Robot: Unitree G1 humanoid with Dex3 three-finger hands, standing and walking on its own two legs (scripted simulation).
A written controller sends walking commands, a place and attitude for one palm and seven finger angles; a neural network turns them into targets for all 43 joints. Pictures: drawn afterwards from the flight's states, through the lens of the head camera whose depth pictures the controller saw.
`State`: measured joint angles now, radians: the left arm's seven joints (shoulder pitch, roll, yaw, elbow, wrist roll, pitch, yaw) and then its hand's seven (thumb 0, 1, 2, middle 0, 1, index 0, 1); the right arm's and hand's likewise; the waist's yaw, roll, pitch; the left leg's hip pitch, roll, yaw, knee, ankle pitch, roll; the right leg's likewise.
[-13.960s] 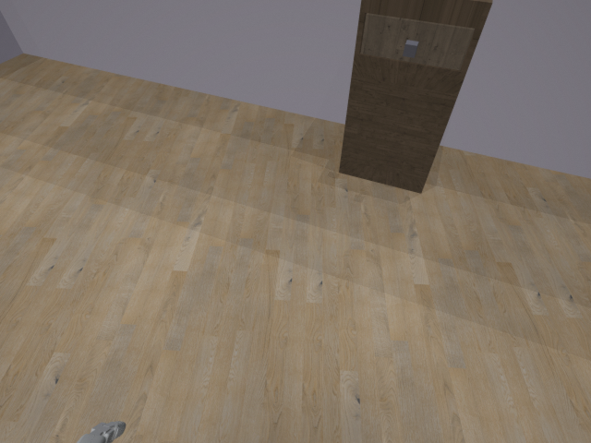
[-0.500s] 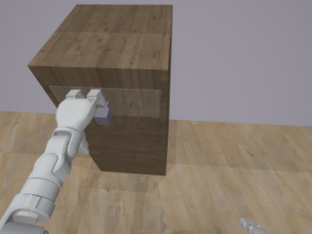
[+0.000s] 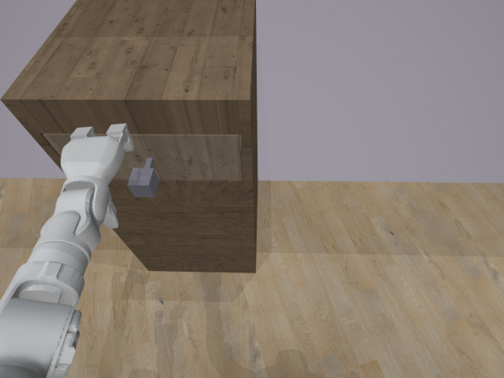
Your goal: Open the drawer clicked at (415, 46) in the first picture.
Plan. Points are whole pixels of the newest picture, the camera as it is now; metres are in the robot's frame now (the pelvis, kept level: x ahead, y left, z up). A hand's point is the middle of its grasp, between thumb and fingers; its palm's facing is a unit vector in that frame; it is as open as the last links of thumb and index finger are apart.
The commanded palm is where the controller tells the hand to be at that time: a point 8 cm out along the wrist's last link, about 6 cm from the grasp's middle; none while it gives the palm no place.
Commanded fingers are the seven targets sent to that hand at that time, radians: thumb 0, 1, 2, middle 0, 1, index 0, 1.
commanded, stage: move the hooked fingers above the handle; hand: left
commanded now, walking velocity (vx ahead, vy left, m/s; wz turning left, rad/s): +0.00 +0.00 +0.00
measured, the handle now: (146, 174) +0.50 +0.24 -0.04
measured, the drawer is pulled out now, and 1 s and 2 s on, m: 0.00 0.00 0.00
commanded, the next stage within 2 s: none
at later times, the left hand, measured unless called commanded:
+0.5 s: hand (156, 155) +0.47 +0.19 +0.06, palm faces +0.08 +0.02 -1.00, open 13.3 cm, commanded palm +0.45 +0.25 +0.08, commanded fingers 0.00 -0.50 0.30 -0.30 -1.20 -0.30 -1.20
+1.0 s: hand (129, 174) +0.45 +0.25 +0.02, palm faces -0.01 -0.06 -1.00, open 13.8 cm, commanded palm +0.46 +0.25 +0.08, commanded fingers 0.00 -0.50 0.30 -0.30 -1.20 -0.30 -1.20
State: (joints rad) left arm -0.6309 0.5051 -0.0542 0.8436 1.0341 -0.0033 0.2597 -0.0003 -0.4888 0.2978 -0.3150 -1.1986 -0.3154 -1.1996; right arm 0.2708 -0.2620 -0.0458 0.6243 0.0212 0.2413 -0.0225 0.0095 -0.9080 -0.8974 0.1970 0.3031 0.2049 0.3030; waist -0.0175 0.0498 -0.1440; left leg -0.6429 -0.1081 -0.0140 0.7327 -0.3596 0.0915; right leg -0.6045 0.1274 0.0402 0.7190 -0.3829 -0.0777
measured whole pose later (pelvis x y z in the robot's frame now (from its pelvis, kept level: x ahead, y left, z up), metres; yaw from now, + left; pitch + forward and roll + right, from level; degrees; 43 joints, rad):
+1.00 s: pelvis -0.02 +0.00 -0.03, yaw +2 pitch +22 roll -3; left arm -0.80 0.61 -0.06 0.94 1.03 -0.27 0.26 0.00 -0.49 0.30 -0.32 -1.20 -0.32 -1.20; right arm 0.40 -0.30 -0.05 0.71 0.00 0.16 -0.06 0.01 -0.91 -0.90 0.20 0.30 0.21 0.30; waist -0.10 0.04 -0.16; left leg -0.90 -0.10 -0.06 0.92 -0.39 0.09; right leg -0.83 0.14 -0.04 0.85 -0.41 -0.08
